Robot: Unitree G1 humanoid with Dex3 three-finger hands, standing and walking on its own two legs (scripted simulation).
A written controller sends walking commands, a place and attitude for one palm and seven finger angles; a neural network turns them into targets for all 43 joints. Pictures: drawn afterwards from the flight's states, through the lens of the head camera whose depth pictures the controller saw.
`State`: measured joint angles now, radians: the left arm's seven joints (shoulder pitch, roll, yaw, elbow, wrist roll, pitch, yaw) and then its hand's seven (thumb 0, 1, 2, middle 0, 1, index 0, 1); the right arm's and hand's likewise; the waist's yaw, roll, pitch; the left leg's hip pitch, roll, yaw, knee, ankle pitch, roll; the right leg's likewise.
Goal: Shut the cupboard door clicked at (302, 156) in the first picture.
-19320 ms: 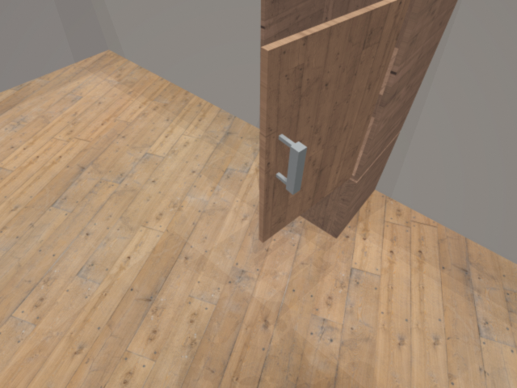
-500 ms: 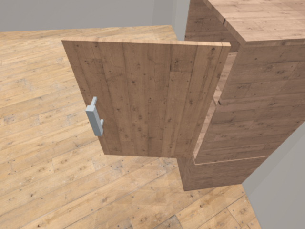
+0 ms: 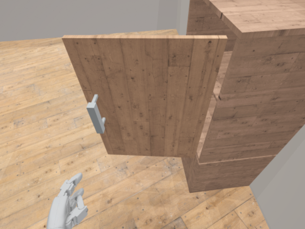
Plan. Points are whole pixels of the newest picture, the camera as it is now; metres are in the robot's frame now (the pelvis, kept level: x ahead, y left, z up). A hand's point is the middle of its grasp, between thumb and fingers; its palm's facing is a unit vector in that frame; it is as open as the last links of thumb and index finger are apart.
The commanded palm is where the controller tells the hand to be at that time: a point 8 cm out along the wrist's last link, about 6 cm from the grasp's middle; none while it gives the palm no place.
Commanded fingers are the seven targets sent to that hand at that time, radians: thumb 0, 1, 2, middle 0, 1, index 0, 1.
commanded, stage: raise the hand and make a fist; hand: left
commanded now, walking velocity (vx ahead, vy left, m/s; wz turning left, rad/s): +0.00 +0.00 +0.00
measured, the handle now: (98, 114) +0.49 +0.20 +0.00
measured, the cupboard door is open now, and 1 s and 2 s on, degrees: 80 80 80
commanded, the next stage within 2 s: bring the fist close to the handle in 1.74 s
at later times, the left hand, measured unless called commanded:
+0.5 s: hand (97, 218) +0.17 +0.14 -0.03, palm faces -0.11 -0.99 -0.03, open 4.9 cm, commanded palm +0.14 +0.21 -0.03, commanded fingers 0.00 0.90 0.90 -0.82 -0.98 -0.82 -0.98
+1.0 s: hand (83, 206) +0.19 +0.18 -0.01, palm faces -0.06 -1.00 -0.02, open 3.2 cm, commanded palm +0.17 +0.23 +0.00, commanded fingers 0.00 0.90 0.90 -1.28 -1.48 -1.28 -1.48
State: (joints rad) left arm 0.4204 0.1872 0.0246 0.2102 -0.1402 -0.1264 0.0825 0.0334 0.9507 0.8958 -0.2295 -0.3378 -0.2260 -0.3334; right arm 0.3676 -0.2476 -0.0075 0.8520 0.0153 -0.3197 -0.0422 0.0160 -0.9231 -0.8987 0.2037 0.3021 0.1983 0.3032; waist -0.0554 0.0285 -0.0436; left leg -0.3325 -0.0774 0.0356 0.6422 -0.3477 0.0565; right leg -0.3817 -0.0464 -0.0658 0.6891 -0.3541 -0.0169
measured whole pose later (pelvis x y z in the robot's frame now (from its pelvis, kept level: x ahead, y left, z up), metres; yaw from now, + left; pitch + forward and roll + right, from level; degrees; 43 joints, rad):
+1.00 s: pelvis -0.02 +0.00 -0.07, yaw +0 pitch +14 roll -3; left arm 0.43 0.24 0.13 -0.08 -0.29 -0.38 -0.27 0.02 0.90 0.90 -1.10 -1.29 -1.10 -1.29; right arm 0.24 -0.26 0.00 0.47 0.03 -0.20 -0.05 0.01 -0.91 -0.90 0.20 0.30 0.20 0.30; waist 0.00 0.03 -0.14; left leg -0.85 -0.02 0.01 1.15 -0.54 0.06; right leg -0.86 -0.01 -0.11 1.08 -0.48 -0.03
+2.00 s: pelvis -0.02 -0.01 -0.06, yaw +0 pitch +13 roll -2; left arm 0.29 0.26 0.15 0.03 -0.29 -0.35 -0.29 0.02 0.90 0.90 -1.30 -1.50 -1.30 -1.50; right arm 0.25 -0.25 0.04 0.50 0.04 -0.20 -0.06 0.01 -0.90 -0.90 0.20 0.30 0.20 0.30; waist 0.00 0.04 -0.14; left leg -0.80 -0.02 -0.01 1.09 -0.52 0.04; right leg -0.80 0.00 -0.12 1.04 -0.46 -0.05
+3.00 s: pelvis -0.02 -0.01 -0.05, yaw -2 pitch +17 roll -1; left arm -0.47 0.33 0.27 0.77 -0.21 -0.39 -0.27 0.02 0.91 0.90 -1.30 -1.50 -1.29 -1.50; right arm 0.33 -0.27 0.01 0.61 0.03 -0.05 -0.02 0.01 -0.91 -0.90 0.20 0.30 0.20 0.30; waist -0.08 0.03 -0.13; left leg -0.83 -0.01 0.04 1.01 -0.48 0.05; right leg -0.86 0.01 -0.07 0.98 -0.42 -0.04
